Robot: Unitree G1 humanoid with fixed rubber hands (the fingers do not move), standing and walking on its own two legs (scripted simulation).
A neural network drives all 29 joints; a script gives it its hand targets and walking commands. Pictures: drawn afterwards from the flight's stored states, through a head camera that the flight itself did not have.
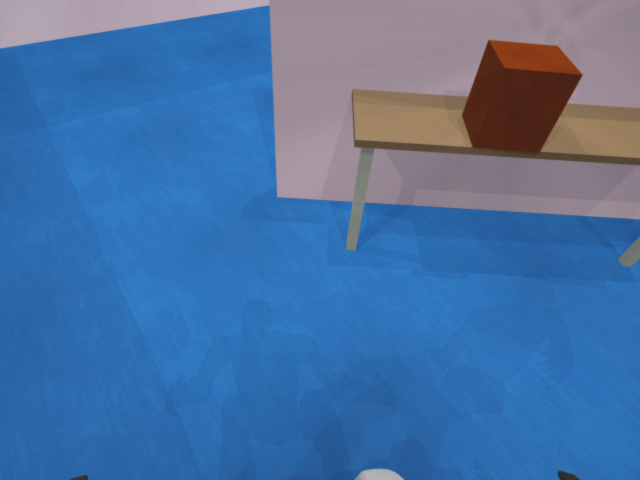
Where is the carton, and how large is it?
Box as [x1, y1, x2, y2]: [462, 40, 582, 152]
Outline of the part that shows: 488,40 462,114 472,146 538,152 582,74 557,46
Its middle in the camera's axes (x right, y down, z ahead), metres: +0.60 -0.45 +1.20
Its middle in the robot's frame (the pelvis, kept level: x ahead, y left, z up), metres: +1.16 -0.63 -0.07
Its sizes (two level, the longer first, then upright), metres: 0.210 0.200 0.250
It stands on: a table, 0.56 m high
